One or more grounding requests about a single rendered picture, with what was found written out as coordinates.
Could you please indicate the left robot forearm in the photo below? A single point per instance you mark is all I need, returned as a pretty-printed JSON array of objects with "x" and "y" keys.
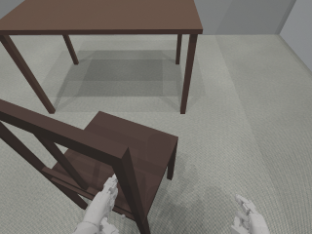
[{"x": 85, "y": 228}]

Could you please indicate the table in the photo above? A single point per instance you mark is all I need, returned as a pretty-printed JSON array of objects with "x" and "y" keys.
[{"x": 101, "y": 17}]

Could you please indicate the chair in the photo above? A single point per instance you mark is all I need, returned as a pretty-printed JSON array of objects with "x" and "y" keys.
[{"x": 138, "y": 155}]

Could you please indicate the left robot hand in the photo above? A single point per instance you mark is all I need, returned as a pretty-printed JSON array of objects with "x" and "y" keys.
[{"x": 102, "y": 204}]

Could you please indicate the right robot hand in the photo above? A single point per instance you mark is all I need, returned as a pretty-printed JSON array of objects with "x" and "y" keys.
[{"x": 253, "y": 224}]

